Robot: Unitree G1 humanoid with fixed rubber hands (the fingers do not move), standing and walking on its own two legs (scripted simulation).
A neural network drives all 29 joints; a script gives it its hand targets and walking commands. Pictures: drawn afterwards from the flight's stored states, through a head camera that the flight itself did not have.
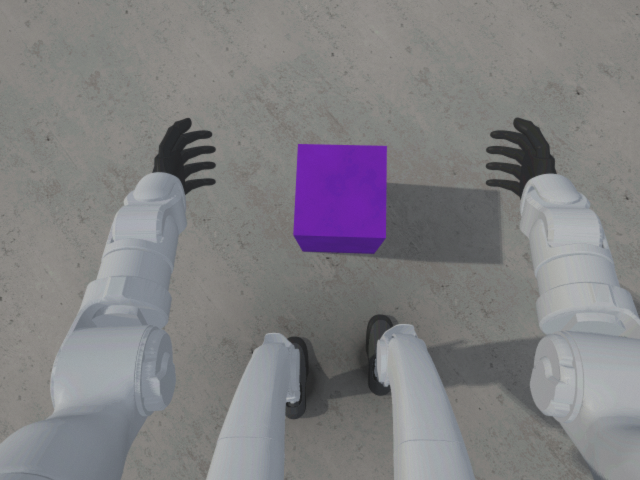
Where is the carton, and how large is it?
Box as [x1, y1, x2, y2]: [293, 144, 386, 253]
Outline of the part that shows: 298,144 293,235 302,250 373,253 385,238 386,146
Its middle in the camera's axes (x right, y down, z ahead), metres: +0.05 -0.09 +0.97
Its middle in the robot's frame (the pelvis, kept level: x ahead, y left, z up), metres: +0.54 -0.01 -0.56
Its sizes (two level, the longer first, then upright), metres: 0.210 0.200 0.250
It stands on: the floor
